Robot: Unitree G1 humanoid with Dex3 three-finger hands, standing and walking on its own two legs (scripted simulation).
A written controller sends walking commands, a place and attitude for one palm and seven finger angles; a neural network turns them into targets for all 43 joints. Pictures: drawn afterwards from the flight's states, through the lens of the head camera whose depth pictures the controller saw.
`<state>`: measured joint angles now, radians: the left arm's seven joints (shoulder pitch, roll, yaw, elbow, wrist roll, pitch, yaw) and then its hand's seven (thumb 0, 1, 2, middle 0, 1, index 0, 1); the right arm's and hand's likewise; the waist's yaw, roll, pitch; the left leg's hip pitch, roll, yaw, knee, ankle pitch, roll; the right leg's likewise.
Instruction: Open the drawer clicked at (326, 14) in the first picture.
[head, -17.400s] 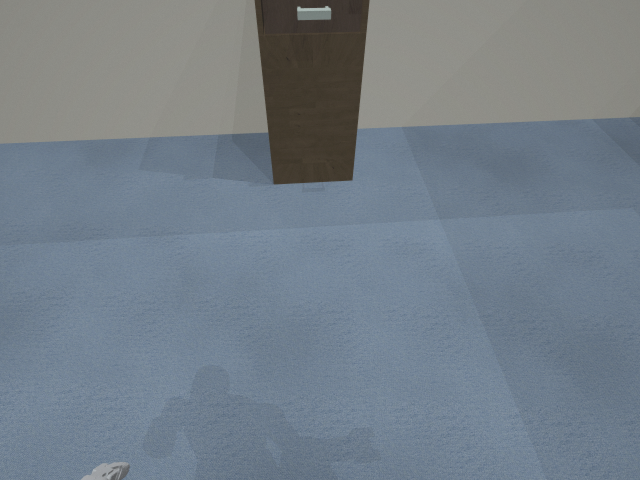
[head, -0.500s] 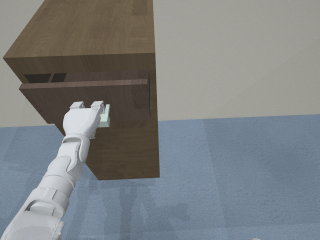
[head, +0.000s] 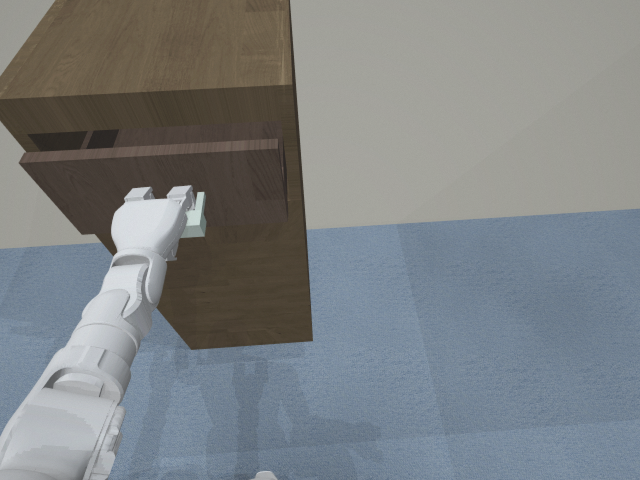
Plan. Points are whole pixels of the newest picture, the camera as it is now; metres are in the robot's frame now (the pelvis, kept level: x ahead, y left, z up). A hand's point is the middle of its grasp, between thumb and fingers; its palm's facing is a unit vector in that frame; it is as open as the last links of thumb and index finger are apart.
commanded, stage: pull the drawer open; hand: left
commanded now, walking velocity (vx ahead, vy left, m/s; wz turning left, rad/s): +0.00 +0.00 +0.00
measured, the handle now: (166, 213) +0.47 +0.22 +0.04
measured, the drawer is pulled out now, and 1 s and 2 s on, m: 0.05 0.26 0.30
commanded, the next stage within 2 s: open the thumb to release the handle in 1.38 s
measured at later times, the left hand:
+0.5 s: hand (156, 307) +0.33 +0.21 +0.02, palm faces +0.01 -0.11 -0.99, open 6.1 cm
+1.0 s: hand (139, 398) +0.22 +0.20 +0.02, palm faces -0.03 -0.12 -0.99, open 6.1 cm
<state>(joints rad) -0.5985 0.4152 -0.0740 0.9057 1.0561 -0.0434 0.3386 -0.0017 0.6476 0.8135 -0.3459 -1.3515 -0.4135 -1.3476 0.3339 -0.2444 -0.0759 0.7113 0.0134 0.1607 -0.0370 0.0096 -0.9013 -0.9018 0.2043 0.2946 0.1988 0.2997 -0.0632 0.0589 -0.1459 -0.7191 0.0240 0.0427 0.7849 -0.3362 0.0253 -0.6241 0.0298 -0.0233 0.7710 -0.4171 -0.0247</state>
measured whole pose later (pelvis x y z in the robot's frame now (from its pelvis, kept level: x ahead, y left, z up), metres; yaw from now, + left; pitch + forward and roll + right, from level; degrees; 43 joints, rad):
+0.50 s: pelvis +0.03 +0.01 +0.01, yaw -1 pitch +11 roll +0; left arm -0.01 0.34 -0.15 0.24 1.02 0.10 0.33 0.03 0.61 0.79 -0.36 -1.35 -0.42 -1.35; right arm 0.16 -0.24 -0.05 0.60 0.01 0.13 0.00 0.01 -0.90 -0.90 0.20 0.29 0.20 0.30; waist 0.01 0.06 -0.15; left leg -0.55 0.01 0.08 0.72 -0.37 0.04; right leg -0.46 0.02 0.01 0.70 -0.43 -0.01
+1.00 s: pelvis +0.02 -0.02 +0.01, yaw +0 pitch +8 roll +1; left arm 0.39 0.36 -0.10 -0.07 1.02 0.02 0.33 0.04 0.62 0.76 -0.29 -1.35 -0.42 -1.35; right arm 0.11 -0.22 -0.01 0.58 -0.03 0.11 0.01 0.01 -0.90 -0.90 0.20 0.29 0.20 0.30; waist 0.06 0.06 -0.11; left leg -0.52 0.02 0.05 0.75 -0.37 0.00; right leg -0.44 0.03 -0.01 0.77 -0.47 -0.04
